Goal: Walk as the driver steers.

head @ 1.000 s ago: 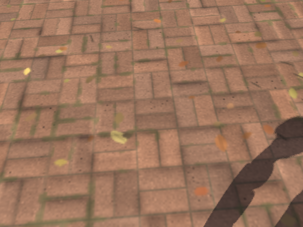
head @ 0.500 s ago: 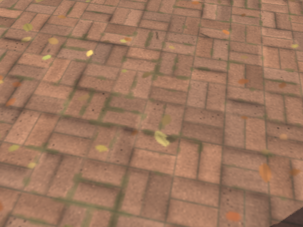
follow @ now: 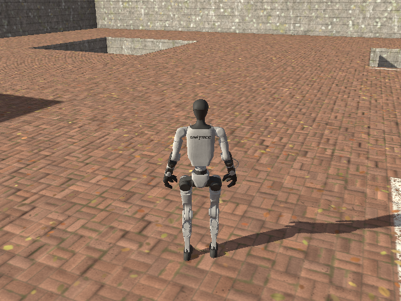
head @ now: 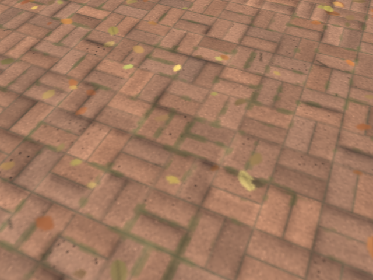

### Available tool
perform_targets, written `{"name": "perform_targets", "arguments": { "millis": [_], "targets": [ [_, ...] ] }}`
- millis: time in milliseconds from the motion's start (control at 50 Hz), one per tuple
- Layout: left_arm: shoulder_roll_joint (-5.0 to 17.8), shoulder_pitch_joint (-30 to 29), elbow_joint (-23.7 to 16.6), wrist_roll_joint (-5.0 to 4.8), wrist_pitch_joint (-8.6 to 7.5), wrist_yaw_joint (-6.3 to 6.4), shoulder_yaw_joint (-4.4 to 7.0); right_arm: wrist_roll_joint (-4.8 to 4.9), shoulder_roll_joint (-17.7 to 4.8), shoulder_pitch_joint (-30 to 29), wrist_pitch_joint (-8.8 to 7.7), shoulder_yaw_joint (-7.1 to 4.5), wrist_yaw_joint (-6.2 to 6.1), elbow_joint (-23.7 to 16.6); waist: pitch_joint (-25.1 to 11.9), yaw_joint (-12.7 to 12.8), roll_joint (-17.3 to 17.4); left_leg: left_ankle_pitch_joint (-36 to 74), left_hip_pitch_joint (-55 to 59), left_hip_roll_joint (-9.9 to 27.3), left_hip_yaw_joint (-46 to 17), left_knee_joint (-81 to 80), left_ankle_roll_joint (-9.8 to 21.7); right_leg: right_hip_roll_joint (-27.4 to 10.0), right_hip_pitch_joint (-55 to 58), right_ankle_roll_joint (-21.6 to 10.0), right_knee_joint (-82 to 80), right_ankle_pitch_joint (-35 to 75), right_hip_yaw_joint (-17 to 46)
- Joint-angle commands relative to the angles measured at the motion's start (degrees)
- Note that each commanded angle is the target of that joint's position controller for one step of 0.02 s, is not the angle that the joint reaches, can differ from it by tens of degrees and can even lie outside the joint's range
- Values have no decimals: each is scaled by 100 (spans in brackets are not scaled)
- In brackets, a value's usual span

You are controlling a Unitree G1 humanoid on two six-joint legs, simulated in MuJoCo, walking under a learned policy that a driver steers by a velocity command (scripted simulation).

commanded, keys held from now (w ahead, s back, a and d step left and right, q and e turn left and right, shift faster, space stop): no key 1.00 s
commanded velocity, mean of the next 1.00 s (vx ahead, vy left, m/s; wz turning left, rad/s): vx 0.00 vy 0.00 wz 0.03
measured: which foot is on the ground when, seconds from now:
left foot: down 0.00-1.00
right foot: down 0.00-1.00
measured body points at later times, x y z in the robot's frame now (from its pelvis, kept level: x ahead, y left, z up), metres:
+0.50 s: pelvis +0.00 +0.02 +0.01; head +0.00 +0.02 +0.46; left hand +0.03 +0.27 -0.14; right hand +0.06 -0.24 -0.13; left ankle -0.03 +0.11 -0.74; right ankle +0.01 -0.11 -0.74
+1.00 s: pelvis +0.00 +0.01 +0.01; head +0.01 +0.01 +0.46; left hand +0.00 +0.24 -0.15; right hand +0.00 -0.22 -0.15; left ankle -0.03 +0.11 -0.74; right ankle +0.01 -0.11 -0.74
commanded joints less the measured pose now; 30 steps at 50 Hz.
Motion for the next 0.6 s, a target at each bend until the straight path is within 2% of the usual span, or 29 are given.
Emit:
{"name": "perform_targets", "arguments": {
  "millis": [20,40,60,80,100,120,180,300,600],
  "targets": [
    [345,160,-250,-42,-41,-1,43,-8,-800,-61,-226,-91,-68,-245,-556,58,878,2393,89,1718,-1413,-691,739,-187,217,11,-460,-353,262],
    [423,82,-186,-11,-5,12,54,-8,-566,-313,-264,-9,-49,-282,-371,120,803,1835,-109,1443,-1235,-727,637,-179,443,35,-610,-85,300],
    [494,-21,-108,11,-13,-5,73,-18,-527,-364,-282,12,-60,-251,-289,50,806,1216,-207,1176,-1094,-761,447,-176,562,44,-756,324,339],
    [591,-60,-60,13,-30,-24,101,-30,-574,-282,-291,16,-92,-176,-197,3,871,960,-267,983,-1001,-815,322,-216,627,48,-781,651,363],
    [670,-11,7,23,-44,-41,126,1,-629,-140,-310,12,-126,-83,-150,-25,805,933,-283,893,-937,-846,272,-272,654,44,-791,859,405],
    [620,70,105,11,-71,-42,108,18,-643,-39,-324,12,-141,13,-179,-16,690,958,-191,846,-877,-826,251,-317,666,42,-853,971,431],
    [525,147,371,-2,-105,-9,76,34,-580,42,-350,38,-149,191,-145,-31,321,918,-109,816,-822,-787,273,-346,645,68,-967,984,463],
    [477,192,841,-7,-97,22,62,30,-545,81,-380,66,-163,584,-61,-16,112,704,-238,762,-786,-897,297,-408,749,66,-1052,975,512],
    [339,284,1746,-16,-82,111,-31,42,-394,475,-400,155,-222,1483,-29,-27,67,879,-238,685,-650,-927,287,-482,820,-6,-1056,989,551]
  ]
}}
